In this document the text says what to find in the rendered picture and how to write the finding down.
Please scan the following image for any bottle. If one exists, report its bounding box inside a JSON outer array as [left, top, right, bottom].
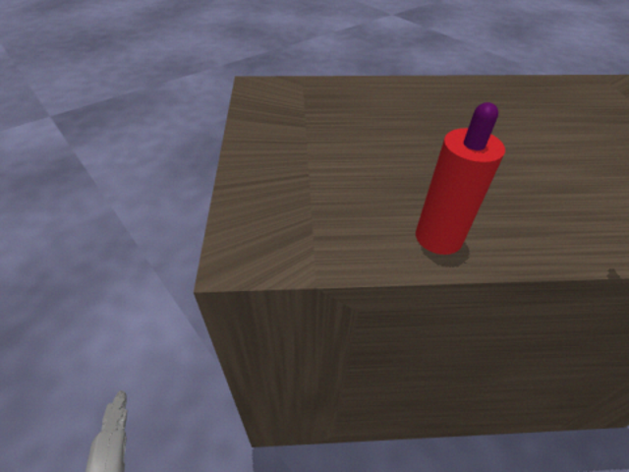
[[416, 102, 505, 255]]

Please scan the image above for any left robot hand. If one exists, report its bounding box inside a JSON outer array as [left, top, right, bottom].
[[86, 390, 128, 472]]

